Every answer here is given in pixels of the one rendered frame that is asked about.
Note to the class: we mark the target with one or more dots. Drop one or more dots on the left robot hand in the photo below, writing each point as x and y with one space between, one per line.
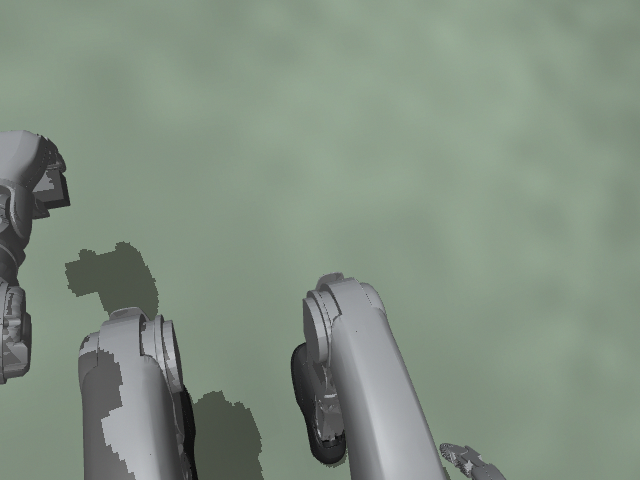
24 158

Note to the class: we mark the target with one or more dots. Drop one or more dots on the left robot arm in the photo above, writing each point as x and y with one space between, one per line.
16 212

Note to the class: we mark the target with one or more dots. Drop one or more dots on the right robot foot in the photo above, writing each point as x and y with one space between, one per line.
327 452

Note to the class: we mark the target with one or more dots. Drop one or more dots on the left robot foot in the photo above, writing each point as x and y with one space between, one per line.
190 432

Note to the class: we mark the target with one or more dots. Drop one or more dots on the small box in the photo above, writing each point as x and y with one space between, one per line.
52 190

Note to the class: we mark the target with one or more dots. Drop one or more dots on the right robot hand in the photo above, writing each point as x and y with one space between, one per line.
470 462

